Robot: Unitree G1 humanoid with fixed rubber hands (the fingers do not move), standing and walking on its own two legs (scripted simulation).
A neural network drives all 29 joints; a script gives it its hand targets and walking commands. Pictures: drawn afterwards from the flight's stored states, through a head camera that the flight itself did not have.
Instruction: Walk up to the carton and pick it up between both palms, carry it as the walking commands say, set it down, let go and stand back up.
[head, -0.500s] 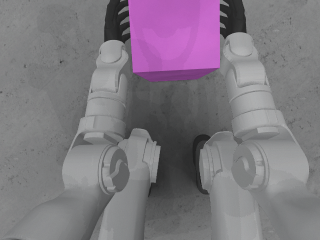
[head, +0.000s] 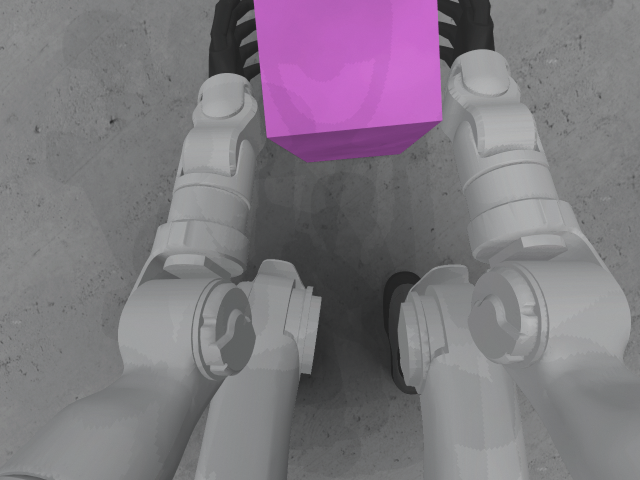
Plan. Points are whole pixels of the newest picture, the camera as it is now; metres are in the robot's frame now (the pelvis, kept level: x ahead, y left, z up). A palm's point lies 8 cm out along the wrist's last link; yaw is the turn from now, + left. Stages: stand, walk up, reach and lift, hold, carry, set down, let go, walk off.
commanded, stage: set down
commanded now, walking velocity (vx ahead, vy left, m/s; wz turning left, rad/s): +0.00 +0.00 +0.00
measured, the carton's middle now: (347, 71) +0.54 +0.00 -0.21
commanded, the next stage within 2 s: none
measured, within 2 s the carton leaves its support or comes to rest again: rests again in 0.60 s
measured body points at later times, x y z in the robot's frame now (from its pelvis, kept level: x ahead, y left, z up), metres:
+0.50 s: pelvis +0.00 +0.00 -0.01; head +0.35 +0.01 +0.27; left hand +0.53 +0.12 -0.17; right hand +0.55 -0.12 -0.16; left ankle +0.10 +0.11 -0.35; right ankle +0.12 -0.11 -0.35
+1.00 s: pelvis +0.01 +0.00 -0.01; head +0.35 +0.00 +0.27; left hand +0.53 +0.12 -0.18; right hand +0.55 -0.12 -0.17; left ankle +0.10 +0.11 -0.35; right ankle +0.12 -0.11 -0.35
